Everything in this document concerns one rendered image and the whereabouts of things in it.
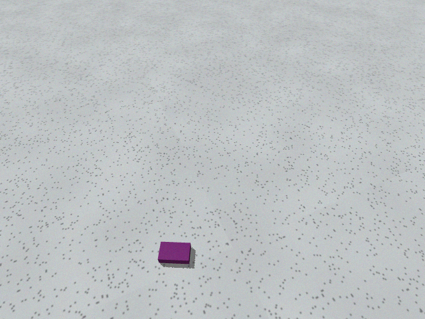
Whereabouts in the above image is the small box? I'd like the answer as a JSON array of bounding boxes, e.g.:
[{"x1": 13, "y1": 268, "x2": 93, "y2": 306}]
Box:
[{"x1": 158, "y1": 242, "x2": 191, "y2": 264}]

